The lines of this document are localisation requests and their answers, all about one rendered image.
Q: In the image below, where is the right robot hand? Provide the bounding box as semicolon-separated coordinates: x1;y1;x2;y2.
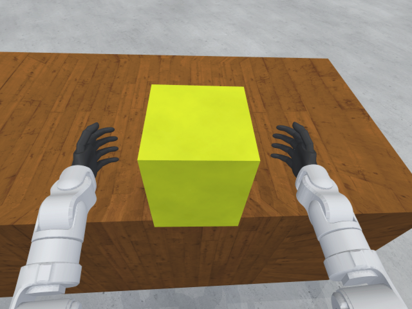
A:
270;122;317;177

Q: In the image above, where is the left robot forearm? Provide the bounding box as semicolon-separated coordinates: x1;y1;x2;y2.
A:
9;165;97;309

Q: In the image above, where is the pedestal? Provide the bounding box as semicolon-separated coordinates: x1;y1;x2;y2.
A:
0;51;412;297

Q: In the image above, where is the right robot upper arm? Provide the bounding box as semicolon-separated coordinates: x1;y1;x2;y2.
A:
331;283;405;309

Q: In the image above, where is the left robot hand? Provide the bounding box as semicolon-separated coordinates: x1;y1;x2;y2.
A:
71;122;119;178

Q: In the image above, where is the carton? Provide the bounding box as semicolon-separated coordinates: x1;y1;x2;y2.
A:
138;84;260;227

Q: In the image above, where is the right robot forearm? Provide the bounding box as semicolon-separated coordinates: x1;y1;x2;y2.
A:
295;164;408;309

